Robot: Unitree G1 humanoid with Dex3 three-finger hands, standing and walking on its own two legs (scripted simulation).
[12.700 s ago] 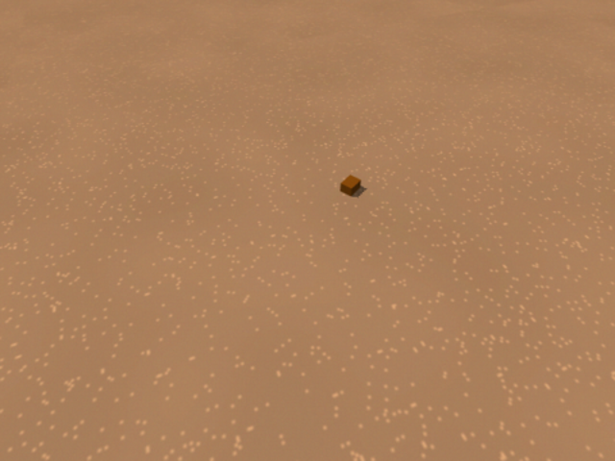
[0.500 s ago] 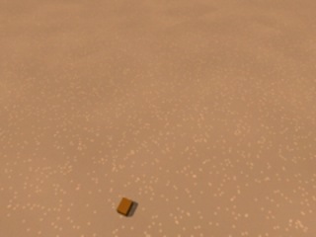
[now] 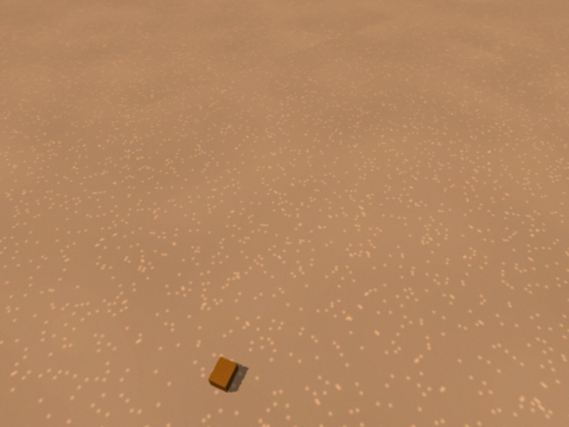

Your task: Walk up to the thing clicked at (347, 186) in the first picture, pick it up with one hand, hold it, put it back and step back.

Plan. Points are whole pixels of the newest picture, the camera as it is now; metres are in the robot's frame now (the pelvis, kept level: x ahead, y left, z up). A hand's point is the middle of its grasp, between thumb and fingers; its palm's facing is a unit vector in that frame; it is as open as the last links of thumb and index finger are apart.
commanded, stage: stand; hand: left
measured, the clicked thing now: (223, 374) +0.46 +0.24 -0.76
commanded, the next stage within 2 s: walk up in 0.54 s
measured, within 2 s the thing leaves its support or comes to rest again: neither
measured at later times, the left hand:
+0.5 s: hand out of the picture +0.07 +0.26 -0.16, palm faces -0.03 -0.94 -0.35, open 7.4 cm
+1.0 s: hand out of the picture +0.11 +0.27 -0.16, palm faces -0.02 -0.93 -0.36, open 7.4 cm
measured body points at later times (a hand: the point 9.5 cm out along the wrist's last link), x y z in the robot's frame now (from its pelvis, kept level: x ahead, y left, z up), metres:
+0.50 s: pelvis +0.00 +0.00 +0.00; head +0.01 +0.00 +0.45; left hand +0.07 +0.30 -0.13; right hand +0.08 -0.30 -0.13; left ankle +0.00 +0.12 -0.75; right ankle +0.00 -0.13 -0.75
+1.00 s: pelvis +0.03 +0.01 -0.01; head +0.04 +0.01 +0.44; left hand +0.12 +0.31 -0.14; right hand +0.10 -0.30 -0.14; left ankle +0.00 +0.12 -0.75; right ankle +0.00 -0.13 -0.75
